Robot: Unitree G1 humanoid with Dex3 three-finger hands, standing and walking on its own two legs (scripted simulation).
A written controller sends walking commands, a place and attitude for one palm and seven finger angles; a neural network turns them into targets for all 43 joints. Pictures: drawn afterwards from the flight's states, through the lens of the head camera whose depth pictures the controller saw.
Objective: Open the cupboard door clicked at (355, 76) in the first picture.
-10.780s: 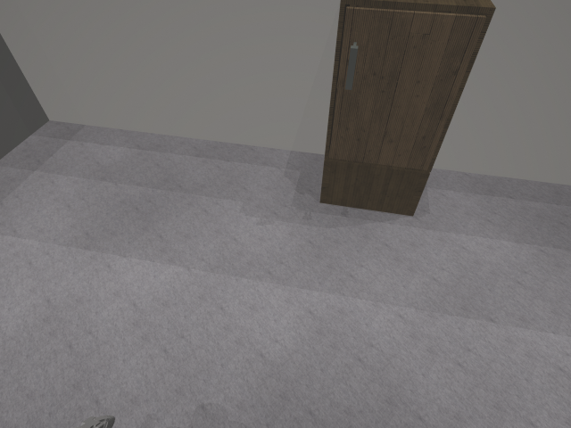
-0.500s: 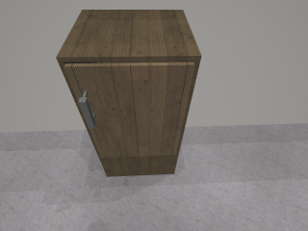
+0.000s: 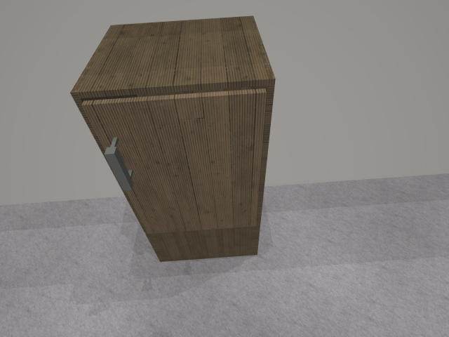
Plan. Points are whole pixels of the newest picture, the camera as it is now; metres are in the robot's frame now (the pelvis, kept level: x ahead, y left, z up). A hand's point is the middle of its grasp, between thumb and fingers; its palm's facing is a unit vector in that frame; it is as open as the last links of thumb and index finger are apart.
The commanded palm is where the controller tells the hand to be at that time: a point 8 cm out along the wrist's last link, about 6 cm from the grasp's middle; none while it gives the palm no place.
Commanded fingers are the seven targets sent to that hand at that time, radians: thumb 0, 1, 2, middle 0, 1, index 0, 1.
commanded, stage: shuffle to correct the standing spot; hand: left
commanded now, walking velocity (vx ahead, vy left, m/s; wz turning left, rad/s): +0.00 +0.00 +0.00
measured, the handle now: (121, 164) +0.53 +0.31 -0.04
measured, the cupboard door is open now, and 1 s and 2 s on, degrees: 0 0 0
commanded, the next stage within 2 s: come to a stop and stand still in 0.28 s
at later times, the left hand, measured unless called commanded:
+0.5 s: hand out of the picture +0.02 +0.21 -0.17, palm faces +0.12 -0.96 -0.26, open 7.4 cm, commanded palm none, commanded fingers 0.00 0.90 0.90 -0.20 -0.30 -0.20 -0.30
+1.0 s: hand out of the picture +0.00 +0.19 -0.17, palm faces +0.10 -0.98 -0.19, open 7.3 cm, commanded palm none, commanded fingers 0.00 0.90 0.90 -0.20 -0.30 -0.20 -0.30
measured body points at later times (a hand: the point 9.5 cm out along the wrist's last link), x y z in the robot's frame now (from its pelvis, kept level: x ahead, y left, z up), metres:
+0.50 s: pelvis +0.00 +0.01 -0.01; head +0.02 +0.00 +0.44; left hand +0.01 +0.26 -0.15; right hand +0.01 -0.21 -0.17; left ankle -0.05 +0.13 -0.74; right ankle +0.00 -0.08 -0.73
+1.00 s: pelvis +0.02 +0.02 +0.00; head +0.03 +0.01 +0.45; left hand +0.00 +0.24 -0.15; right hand +0.03 -0.20 -0.16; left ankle -0.04 +0.13 -0.74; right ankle +0.00 -0.08 -0.74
